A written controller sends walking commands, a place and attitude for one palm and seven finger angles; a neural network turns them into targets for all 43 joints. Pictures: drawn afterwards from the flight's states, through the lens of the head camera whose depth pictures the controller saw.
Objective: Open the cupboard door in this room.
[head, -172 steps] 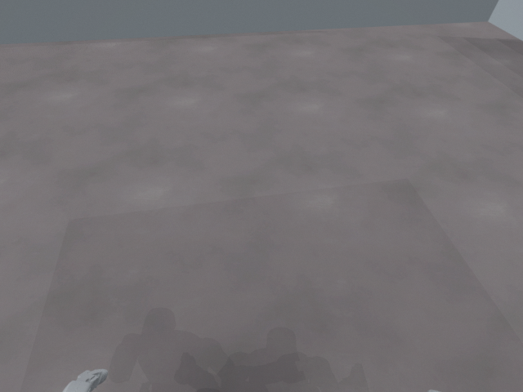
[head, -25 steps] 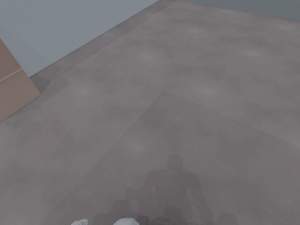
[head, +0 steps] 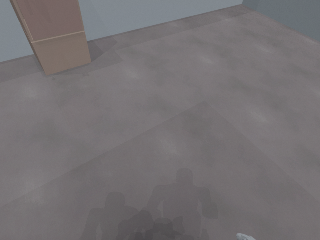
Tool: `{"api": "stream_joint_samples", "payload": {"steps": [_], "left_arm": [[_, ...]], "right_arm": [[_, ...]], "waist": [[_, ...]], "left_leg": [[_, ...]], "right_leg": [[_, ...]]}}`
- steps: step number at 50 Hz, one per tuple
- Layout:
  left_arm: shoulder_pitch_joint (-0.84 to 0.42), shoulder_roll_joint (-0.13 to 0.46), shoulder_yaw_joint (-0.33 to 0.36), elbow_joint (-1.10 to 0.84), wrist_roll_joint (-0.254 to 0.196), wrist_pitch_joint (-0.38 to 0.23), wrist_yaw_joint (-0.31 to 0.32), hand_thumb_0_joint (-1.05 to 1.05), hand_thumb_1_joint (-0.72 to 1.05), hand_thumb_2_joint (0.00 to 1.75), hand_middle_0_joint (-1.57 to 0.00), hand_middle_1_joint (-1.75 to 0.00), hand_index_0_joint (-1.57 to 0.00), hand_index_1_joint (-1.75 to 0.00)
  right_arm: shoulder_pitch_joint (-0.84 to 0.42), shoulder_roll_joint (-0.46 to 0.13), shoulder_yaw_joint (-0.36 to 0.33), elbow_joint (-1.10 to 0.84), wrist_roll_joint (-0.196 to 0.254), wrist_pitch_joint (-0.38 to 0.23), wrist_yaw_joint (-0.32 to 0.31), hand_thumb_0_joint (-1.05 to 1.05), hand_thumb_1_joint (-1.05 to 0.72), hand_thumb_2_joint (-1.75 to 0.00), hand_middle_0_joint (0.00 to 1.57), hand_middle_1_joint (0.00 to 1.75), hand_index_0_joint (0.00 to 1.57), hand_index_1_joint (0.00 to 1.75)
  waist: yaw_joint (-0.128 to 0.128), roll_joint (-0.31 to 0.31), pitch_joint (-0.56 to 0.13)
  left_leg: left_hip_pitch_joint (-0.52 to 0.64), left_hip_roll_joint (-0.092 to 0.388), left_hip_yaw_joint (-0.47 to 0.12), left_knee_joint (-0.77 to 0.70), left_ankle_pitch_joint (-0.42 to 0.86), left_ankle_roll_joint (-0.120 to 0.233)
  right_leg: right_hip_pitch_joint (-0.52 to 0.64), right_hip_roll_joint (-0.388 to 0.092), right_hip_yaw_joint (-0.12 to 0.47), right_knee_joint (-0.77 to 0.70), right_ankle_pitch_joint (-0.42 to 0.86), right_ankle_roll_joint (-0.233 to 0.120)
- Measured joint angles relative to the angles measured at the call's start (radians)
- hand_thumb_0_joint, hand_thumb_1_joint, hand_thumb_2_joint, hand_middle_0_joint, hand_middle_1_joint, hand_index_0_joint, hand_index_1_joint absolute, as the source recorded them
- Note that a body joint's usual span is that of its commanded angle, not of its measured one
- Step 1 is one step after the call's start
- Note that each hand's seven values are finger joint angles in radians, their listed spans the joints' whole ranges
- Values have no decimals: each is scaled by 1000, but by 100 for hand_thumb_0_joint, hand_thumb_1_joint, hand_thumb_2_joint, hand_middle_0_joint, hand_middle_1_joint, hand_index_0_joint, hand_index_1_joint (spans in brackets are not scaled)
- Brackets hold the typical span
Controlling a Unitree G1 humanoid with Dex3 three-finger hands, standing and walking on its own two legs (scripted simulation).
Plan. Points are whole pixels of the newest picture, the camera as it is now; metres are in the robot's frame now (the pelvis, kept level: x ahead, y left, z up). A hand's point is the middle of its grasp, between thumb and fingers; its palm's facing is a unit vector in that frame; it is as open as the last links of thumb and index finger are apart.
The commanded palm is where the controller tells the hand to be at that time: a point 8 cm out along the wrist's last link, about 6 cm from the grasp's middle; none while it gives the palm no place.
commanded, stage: turn or walk to find it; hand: left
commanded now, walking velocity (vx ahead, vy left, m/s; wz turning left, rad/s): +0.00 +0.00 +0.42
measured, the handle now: out of the picture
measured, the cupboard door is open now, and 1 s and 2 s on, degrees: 0 0 0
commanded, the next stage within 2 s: stand and wait in 0.68 s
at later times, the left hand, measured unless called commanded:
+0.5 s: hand out of the picture +0.06 +0.19 -0.14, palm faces +0.19 -0.95 -0.27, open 7.4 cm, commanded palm none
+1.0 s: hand out of the picture -0.14 +0.14 -0.17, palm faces +0.43 -0.87 -0.23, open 7.4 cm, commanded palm none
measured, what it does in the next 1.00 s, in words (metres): steps on the spot, turning left: right foot, then left foot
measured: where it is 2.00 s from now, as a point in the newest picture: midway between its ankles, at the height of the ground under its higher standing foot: outside the picture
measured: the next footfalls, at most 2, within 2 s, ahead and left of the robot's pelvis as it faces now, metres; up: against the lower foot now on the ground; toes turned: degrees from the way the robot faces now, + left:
right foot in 0.52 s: +0.02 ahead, -0.12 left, +0.00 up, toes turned +10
left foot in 1.00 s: -0.11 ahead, +0.09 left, +0.00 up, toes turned +24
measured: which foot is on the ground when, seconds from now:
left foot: down 0.00-0.52, up 0.54-0.98, down 1.00-1.00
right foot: up 0.00-0.50, down 0.52-1.00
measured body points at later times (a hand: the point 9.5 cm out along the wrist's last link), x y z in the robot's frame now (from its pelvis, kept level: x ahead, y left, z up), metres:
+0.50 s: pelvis -0.03 -0.02 +0.01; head -0.01 -0.04 +0.45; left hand +0.05 +0.24 -0.12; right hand +0.01 -0.27 -0.16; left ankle -0.01 +0.08 -0.73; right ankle -0.02 -0.13 -0.73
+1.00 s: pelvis -0.07 -0.03 +0.00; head -0.04 -0.03 +0.45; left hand -0.17 +0.19 -0.15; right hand +0.10 -0.24 -0.14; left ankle -0.15 +0.07 -0.73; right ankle -0.02 -0.13 -0.73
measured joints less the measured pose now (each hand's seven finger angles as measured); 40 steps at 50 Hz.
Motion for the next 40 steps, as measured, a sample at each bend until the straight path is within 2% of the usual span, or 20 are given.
{"api": "stream_joint_samples", "payload": {"steps": [4,10,18,21,24,25,26,27,29,32,34,37,40], "left_arm": [[-28,-1,2,-4,0,0,-11,1,91,90,-20,-30,-19,-29],[-78,-3,4,-32,-2,-10,-12,0,91,90,-20,-30,-19,-29],[-148,-24,1,-65,-7,-5,-7,0,91,90,-20,-30,-19,-29],[-169,-39,-7,-80,-12,-10,-6,0,91,90,-20,-30,-19,-29],[-178,-54,-15,-97,-17,-21,-4,0,91,90,-20,-30,-19,-29],[-177,-58,-18,-103,-18,-27,-4,0,91,90,-20,-30,-19,-29],[-175,-66,-20,-104,-17,-35,-2,0,91,90,-20,-30,-19,-29],[-173,-77,-24,-103,-12,-40,0,0,91,90,-20,-30,-19,-29],[-155,-86,-33,-107,-9,-42,1,0,91,89,-20,-30,-20,-29],[-125,-96,-35,-100,-11,-40,3,0,90,89,-20,-30,-20,-29],[-113,-100,-37,-90,-11,-42,2,0,90,89,-20,-30,-20,-29],[-96,-105,-38,-80,-10,-50,1,0,90,89,-20,-30,-20,-29],[-75,-107,-35,-68,-5,-60,4,0,91,89,-20,-30,-20,-29]], "right_arm": [[14,8,10,-5,1,-5,-12,0,-91,-90,20,30,20,30],[62,20,11,2,5,-10,-15,0,-91,-90,20,30,21,30],[146,15,-4,27,-5,3,-15,0,-91,-90,20,30,21,30],[170,4,-12,38,-9,11,-14,0,-91,-90,20,30,21,30],[190,-9,-20,48,-9,20,-12,0,-91,-90,20,30,21,30],[196,-12,-23,50,-7,22,-11,0,-91,-90,20,30,20,30],[199,-19,-27,53,-4,25,-9,0,-91,-90,20,30,20,30],[198,-26,-32,57,0,29,-9,0,-91,-90,20,30,20,30],[203,-31,-40,58,-4,42,-6,0,-91,-90,20,30,20,30],[201,-42,-50,60,-10,55,4,0,-91,-90,20,30,20,30],[198,-50,-54,58,-10,55,8,0,-91,-90,20,30,20,30],[193,-59,-56,61,-11,55,8,0,-91,-90,20,30,20,30],[177,-61,-52,73,-10,59,4,0,-91,-90,19,30,20,30]], "waist": [[-11,18,-12],[-31,25,-21],[-83,56,-24],[-101,76,-21],[-109,93,-25],[-108,95,-29],[-106,108,-29],[-106,125,-23],[-106,126,-29],[-100,118,-38],[-103,121,-37],[-97,120,-33],[-76,111,-30]], "left_leg": [[33,-12,-29,-88,58,11],[51,-42,-64,-165,118,23],[12,-70,-122,-167,152,17],[-14,-76,-146,-153,160,5],[-46,-85,-167,-129,163,-13],[-60,-91,-172,-114,160,-21],[-76,-90,-181,-88,153,-30],[-95,-84,-189,-38,95,-42],[-159,-89,-170,146,-50,-64],[-238,-63,-138,424,-53,-87],[-263,-32,-135,534,-12,-103],[-260,10,-137,584,18,-123],[-220,37,-136,532,0,-132]], "right_leg": [[-69,16,73,159,93,24],[-85,12,125,166,169,51],[-22,46,135,-3,105,47],[18,71,133,-106,86,33],[80,94,130,-255,134,17],[113,97,126,-330,177,12],[135,104,116,-383,206,-22],[141,113,102,-389,217,-54],[148,100,81,-389,218,-87],[175,80,56,-429,234,-95],[189,74,33,-449,246,-96],[194,63,-1,-457,250,-99],[187,52,-21,-453,248,-100]]}}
